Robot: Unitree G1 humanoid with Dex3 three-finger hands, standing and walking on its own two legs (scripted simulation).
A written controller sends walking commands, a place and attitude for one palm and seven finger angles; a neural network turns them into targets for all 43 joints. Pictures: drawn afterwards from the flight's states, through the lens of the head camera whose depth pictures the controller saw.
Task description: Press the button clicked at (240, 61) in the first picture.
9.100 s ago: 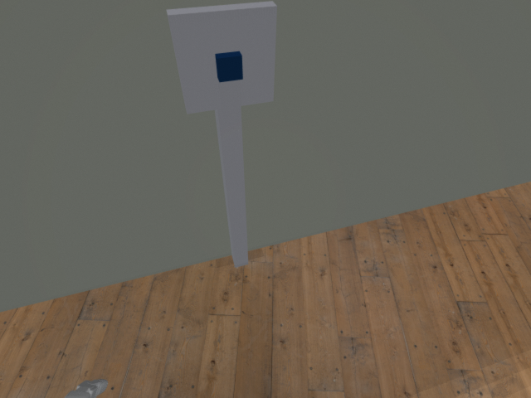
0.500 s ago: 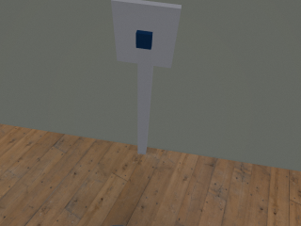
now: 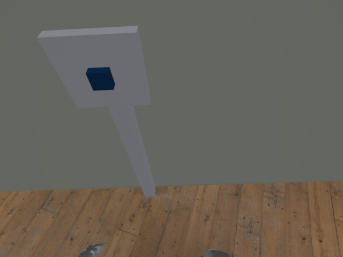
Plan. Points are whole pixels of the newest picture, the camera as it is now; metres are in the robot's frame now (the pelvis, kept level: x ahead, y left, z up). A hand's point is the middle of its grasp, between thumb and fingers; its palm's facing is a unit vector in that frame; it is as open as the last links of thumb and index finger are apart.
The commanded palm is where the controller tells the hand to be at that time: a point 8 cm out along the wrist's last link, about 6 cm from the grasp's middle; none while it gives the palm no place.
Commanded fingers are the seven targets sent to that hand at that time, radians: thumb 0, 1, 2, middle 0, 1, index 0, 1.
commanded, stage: come to a stop and stand still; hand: left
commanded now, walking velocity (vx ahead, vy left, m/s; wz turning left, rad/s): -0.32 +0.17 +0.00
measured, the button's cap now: (101, 78) +0.50 +0.17 +0.16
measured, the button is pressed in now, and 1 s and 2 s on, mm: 0 0 0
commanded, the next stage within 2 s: look again from close up in 1.36 s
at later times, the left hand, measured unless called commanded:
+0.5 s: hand out of the picture -0.02 +0.25 -0.16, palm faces +0.09 -0.97 -0.20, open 7.3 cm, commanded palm none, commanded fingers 0.00 0.90 0.90 -0.20 -0.30 -0.20 -0.30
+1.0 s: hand out of the picture -0.03 +0.18 -0.15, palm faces +0.00 -0.97 -0.23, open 7.2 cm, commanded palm none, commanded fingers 0.00 0.90 0.90 -0.20 -0.30 -0.20 -0.30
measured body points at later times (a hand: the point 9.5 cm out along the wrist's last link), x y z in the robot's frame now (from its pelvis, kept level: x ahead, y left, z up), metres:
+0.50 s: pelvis -0.05 +0.04 +0.02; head -0.07 +0.07 +0.47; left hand -0.02 +0.30 -0.14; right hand -0.03 -0.19 -0.12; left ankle -0.08 +0.15 -0.72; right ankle +0.01 -0.09 -0.68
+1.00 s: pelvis -0.04 +0.00 +0.02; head -0.04 -0.01 +0.47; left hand -0.03 +0.23 -0.14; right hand -0.10 -0.20 -0.15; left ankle -0.08 +0.15 -0.72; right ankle -0.08 -0.08 -0.72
